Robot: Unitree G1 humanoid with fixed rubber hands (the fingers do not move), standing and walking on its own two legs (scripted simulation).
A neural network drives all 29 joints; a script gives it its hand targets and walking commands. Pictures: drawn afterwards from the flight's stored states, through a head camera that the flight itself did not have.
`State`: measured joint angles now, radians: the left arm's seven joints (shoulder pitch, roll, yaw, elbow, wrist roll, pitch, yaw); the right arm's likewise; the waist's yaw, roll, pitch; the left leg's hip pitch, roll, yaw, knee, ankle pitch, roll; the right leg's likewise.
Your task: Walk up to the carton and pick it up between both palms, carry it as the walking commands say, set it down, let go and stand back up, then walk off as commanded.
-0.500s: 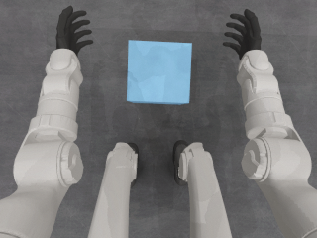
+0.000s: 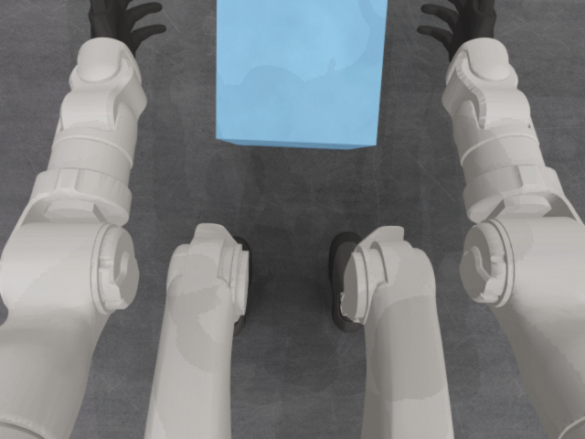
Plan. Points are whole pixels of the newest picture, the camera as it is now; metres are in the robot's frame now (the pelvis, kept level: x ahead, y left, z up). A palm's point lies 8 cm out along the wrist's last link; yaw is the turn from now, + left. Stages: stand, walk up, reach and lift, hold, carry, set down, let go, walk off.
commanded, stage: reach and lift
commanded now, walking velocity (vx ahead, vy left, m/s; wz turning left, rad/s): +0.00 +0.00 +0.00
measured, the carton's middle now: (297, 80) +0.52 -0.01 -0.32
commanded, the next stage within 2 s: none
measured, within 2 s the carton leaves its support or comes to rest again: leaves its support in 1.84 s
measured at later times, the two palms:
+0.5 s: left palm (156, 66) +0.52 +0.19 -0.25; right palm (429, 67) +0.52 -0.19 -0.25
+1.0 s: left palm (170, 65) +0.52 +0.17 -0.25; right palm (415, 66) +0.53 -0.17 -0.25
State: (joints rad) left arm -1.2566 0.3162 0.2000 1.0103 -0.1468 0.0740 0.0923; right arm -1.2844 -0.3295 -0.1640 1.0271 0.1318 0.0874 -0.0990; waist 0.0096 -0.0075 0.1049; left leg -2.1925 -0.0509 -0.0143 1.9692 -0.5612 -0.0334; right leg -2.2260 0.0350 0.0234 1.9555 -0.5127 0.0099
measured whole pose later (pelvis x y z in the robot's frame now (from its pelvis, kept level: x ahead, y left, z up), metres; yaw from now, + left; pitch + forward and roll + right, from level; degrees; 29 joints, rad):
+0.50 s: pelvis +0.00 +0.00 -0.07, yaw +0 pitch +38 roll +0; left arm -1.36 0.35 0.09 1.11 -0.23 0.01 0.12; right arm -1.38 -0.38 -0.07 1.13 0.24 0.01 -0.11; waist 0.00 0.01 0.34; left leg -2.28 -0.05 0.00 2.22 -0.60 -0.02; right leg -2.30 0.02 0.01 2.20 -0.56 0.01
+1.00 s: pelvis -0.01 +0.00 -0.06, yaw +0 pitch +38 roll +0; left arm -1.43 0.32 0.06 1.18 -0.25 0.00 0.13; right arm -1.45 -0.34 -0.04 1.20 0.25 0.00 -0.12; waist 0.00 0.01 0.34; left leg -2.29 -0.04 0.00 2.19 -0.57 -0.02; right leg -2.31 0.01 0.01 2.18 -0.53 0.01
